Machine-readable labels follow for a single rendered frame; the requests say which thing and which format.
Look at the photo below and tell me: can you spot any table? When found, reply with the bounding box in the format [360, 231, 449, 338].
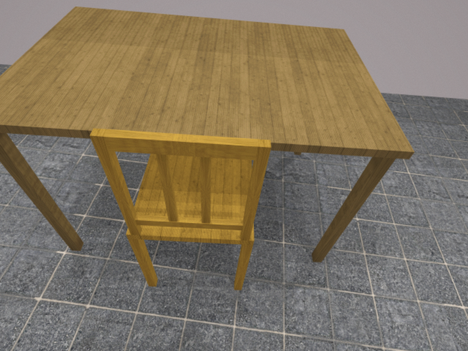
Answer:
[0, 7, 415, 263]

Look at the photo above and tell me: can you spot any chair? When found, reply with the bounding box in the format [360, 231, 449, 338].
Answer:
[89, 128, 271, 290]

